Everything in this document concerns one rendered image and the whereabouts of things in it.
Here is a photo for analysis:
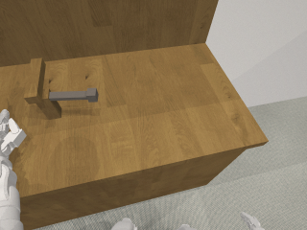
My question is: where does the left robot forearm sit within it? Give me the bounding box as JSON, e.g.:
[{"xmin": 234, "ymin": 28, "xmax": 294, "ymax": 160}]
[{"xmin": 0, "ymin": 156, "xmax": 24, "ymax": 230}]

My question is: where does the counter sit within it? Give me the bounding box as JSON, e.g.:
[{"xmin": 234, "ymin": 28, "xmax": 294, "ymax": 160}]
[{"xmin": 0, "ymin": 0, "xmax": 269, "ymax": 230}]

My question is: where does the robot left shin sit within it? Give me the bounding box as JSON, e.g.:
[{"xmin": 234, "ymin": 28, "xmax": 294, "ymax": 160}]
[{"xmin": 122, "ymin": 218, "xmax": 131, "ymax": 222}]

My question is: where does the robot shin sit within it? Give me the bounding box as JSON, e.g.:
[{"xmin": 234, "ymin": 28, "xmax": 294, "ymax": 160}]
[
  {"xmin": 122, "ymin": 218, "xmax": 131, "ymax": 222},
  {"xmin": 178, "ymin": 224, "xmax": 190, "ymax": 229}
]

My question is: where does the robot right shin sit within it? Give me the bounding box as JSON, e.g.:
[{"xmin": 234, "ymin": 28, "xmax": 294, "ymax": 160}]
[{"xmin": 178, "ymin": 224, "xmax": 190, "ymax": 229}]

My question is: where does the robot left hand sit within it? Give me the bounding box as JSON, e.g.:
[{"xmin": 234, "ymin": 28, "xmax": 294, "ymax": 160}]
[{"xmin": 0, "ymin": 109, "xmax": 27, "ymax": 159}]

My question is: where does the robot right hand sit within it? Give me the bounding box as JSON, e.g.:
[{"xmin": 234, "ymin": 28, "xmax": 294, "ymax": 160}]
[{"xmin": 240, "ymin": 212, "xmax": 265, "ymax": 230}]

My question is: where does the tap lever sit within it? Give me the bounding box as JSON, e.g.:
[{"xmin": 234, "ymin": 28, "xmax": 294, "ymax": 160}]
[{"xmin": 49, "ymin": 87, "xmax": 99, "ymax": 103}]

